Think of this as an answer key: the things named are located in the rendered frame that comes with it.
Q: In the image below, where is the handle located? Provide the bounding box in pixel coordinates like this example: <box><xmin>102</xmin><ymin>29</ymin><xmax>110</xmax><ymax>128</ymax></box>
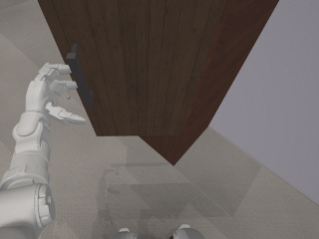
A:
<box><xmin>66</xmin><ymin>44</ymin><xmax>94</xmax><ymax>108</ymax></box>

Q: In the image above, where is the robot left hand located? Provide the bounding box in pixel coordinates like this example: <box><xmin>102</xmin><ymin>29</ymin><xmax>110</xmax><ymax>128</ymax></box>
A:
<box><xmin>25</xmin><ymin>63</ymin><xmax>87</xmax><ymax>125</ymax></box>

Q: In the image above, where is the robot shin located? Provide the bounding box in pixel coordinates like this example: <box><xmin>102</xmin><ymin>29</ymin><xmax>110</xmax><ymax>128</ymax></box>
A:
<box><xmin>178</xmin><ymin>224</ymin><xmax>190</xmax><ymax>230</ymax></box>
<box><xmin>119</xmin><ymin>228</ymin><xmax>130</xmax><ymax>232</ymax></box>

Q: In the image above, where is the cupboard door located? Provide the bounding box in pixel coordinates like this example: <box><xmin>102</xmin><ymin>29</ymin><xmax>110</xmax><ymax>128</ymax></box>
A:
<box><xmin>37</xmin><ymin>0</ymin><xmax>226</xmax><ymax>136</ymax></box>

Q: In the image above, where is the robot right shin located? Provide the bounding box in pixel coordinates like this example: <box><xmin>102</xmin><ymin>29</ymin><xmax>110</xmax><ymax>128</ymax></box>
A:
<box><xmin>178</xmin><ymin>224</ymin><xmax>190</xmax><ymax>230</ymax></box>

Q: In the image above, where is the robot left forearm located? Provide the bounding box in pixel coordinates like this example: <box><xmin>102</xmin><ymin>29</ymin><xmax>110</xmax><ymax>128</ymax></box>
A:
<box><xmin>0</xmin><ymin>111</ymin><xmax>51</xmax><ymax>191</ymax></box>

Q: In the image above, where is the left robot upper arm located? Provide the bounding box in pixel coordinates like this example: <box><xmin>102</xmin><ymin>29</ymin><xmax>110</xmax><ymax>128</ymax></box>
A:
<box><xmin>0</xmin><ymin>182</ymin><xmax>56</xmax><ymax>239</ymax></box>

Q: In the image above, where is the robot left shin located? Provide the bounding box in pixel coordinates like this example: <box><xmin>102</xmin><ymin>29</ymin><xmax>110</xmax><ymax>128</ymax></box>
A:
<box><xmin>119</xmin><ymin>228</ymin><xmax>130</xmax><ymax>232</ymax></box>

